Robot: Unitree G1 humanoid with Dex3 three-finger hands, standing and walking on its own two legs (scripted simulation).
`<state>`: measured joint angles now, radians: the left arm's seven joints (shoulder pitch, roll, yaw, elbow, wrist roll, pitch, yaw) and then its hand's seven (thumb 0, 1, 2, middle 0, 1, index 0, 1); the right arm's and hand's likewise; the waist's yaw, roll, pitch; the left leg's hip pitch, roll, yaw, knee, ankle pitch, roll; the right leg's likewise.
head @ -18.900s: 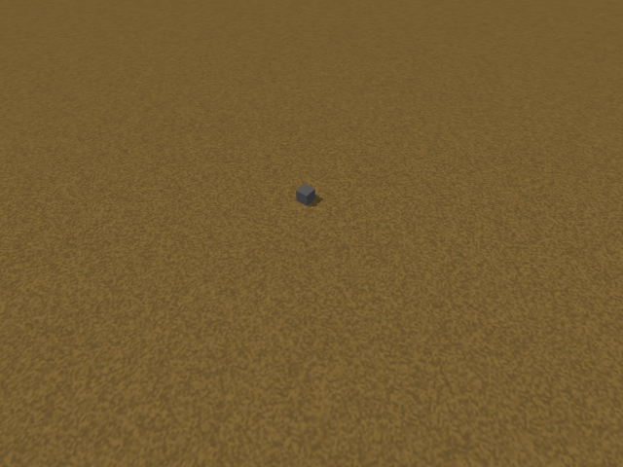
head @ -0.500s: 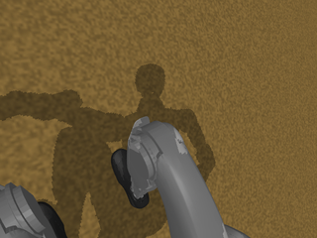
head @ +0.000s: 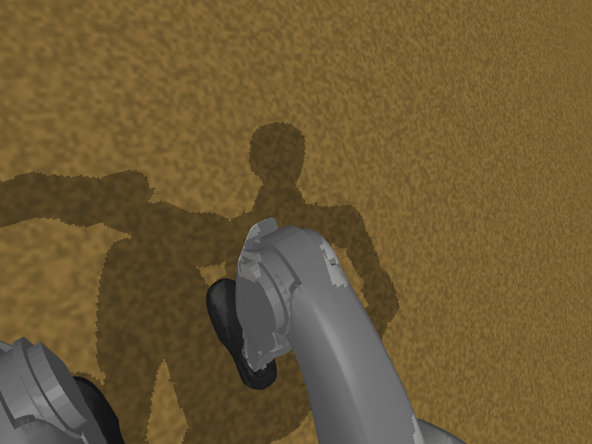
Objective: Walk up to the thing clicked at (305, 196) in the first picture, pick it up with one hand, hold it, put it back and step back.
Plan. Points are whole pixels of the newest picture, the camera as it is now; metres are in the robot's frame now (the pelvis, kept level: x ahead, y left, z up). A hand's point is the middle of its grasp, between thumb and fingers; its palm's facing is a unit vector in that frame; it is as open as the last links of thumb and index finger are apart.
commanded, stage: close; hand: left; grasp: from above
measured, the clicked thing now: out of the picture +0.44 +0.35 -0.28
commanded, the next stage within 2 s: settle in 0.16 s
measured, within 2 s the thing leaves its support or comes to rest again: leaves its support in 0.70 s
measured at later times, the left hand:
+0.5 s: hand out of the picture +0.44 +0.33 -0.26, palm faces -0.07 -0.43 -0.90, open 9.5 cm
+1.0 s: hand out of the picture +0.44 +0.35 -0.18, palm faces -0.05 -0.44 -0.90, open 9.4 cm
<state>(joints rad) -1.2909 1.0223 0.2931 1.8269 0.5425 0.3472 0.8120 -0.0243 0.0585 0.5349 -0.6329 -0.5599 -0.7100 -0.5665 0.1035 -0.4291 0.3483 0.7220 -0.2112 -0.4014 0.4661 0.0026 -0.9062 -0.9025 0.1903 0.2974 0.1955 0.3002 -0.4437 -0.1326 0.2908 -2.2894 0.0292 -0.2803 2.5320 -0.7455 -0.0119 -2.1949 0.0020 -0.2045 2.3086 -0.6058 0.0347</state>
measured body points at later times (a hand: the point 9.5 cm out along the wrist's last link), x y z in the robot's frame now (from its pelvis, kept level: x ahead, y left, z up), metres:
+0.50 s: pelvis +0.00 +0.00 +0.00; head +0.31 +0.10 +0.31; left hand +0.44 +0.35 -0.20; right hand +0.01 -0.24 -0.04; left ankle +0.06 +0.13 -0.28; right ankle +0.13 -0.12 -0.28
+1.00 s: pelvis +0.00 +0.00 +0.02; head +0.27 +0.10 +0.37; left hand +0.44 +0.37 -0.13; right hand +0.02 -0.26 -0.05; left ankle +0.06 +0.13 -0.28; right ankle +0.13 -0.12 -0.28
